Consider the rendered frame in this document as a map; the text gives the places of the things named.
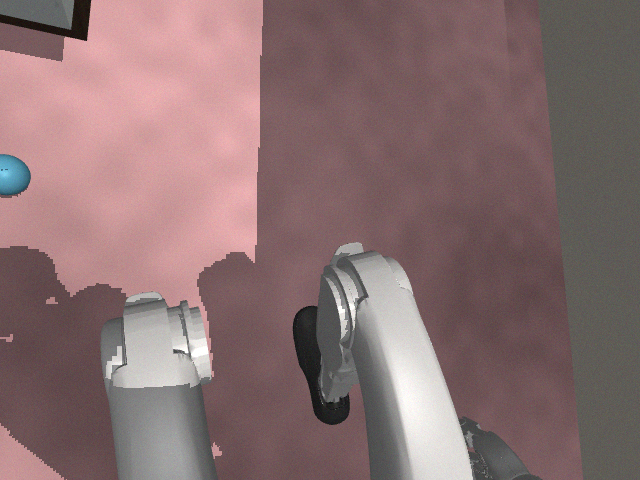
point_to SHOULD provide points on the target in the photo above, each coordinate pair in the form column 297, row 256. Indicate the right robot hand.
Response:
column 494, row 459

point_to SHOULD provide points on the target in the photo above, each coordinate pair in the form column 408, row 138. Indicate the right robot foot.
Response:
column 309, row 357

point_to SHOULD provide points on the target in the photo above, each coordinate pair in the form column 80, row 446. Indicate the ball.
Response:
column 14, row 175

